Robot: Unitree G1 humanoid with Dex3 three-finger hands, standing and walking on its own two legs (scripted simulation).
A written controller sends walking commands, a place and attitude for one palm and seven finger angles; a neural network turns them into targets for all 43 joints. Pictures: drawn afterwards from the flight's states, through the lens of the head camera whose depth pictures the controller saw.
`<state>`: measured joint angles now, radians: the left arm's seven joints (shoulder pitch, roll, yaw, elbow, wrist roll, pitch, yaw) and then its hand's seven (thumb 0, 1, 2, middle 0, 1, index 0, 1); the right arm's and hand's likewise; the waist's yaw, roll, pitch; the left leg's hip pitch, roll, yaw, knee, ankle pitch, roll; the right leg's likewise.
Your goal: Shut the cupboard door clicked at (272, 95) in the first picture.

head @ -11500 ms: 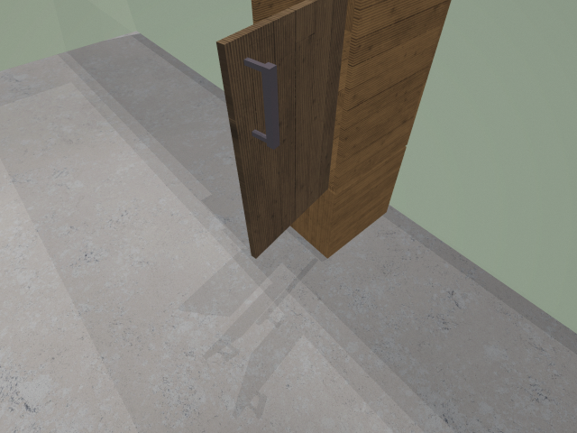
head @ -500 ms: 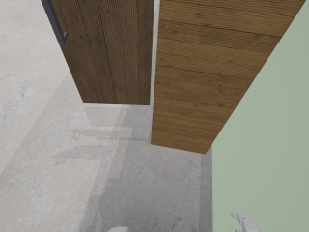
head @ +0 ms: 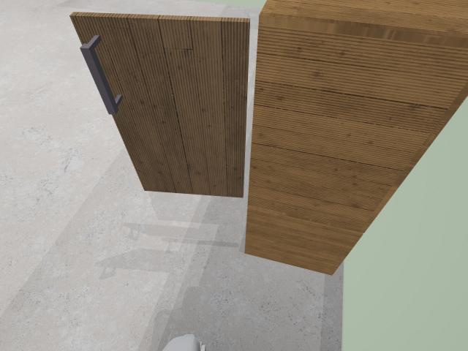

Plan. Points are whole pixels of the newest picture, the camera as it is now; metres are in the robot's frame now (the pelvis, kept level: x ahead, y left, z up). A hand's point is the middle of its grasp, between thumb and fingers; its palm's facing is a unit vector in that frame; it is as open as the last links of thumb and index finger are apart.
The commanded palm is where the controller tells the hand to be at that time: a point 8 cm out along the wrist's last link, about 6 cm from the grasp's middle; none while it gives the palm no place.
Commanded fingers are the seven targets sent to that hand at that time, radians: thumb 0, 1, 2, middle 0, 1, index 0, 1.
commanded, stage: take the last steps up to it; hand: left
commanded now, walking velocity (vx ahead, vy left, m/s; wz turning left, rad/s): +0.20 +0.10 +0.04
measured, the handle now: (104, 77) +0.63 +0.33 +0.12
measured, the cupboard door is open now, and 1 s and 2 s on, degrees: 100 100 100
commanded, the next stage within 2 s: come to a stop and stand still in 0.14 s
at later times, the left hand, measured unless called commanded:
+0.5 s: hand (130, 318) +0.21 +0.24 -0.18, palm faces +0.00 -0.98 -0.22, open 7.4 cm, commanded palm none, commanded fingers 0.00 0.90 0.90 -0.20 -0.30 -0.20 -0.30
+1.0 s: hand (125, 328) +0.19 +0.24 -0.18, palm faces +0.00 -0.98 -0.22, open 7.4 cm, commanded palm none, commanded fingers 0.00 0.90 0.90 -0.20 -0.30 -0.20 -0.30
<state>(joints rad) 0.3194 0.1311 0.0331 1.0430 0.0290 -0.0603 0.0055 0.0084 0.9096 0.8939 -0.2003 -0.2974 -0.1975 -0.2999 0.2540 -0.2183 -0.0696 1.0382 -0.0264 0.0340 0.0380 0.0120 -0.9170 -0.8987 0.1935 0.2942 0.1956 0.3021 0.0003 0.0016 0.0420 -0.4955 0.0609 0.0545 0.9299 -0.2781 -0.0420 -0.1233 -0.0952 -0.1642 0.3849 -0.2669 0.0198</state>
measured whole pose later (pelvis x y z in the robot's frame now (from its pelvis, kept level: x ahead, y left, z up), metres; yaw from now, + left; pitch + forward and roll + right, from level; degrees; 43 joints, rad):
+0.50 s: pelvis +0.12 +0.06 -0.02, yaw -2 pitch +0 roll +1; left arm 0.16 0.18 0.04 1.01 0.02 0.01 0.03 0.01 0.91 0.89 -0.20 -0.30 -0.19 -0.30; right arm 0.19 -0.16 -0.03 1.06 -0.02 0.01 -0.03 0.00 -0.94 -0.90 0.20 0.29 0.20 0.30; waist 0.01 -0.02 0.05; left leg -0.25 0.01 0.18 0.56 -0.31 0.04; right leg -0.31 -0.06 -0.07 0.60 -0.28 -0.01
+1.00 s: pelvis +0.11 +0.05 -0.01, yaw -2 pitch +2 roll -1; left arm 0.16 0.19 0.05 1.01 0.01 0.04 0.03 0.01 0.91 0.89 -0.20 -0.30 -0.19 -0.30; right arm 0.24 -0.15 -0.04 1.06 -0.02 0.01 -0.03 0.01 -0.92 -0.90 0.20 0.30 0.20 0.30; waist -0.01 0.00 0.07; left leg -0.26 0.03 0.09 0.50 -0.26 0.02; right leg -0.21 -0.03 -0.03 0.57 -0.33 0.01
